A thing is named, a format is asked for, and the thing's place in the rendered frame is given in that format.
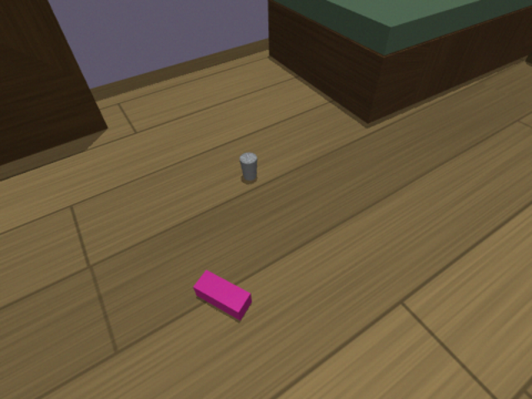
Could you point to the bed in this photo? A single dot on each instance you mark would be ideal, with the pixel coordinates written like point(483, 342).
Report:
point(376, 57)

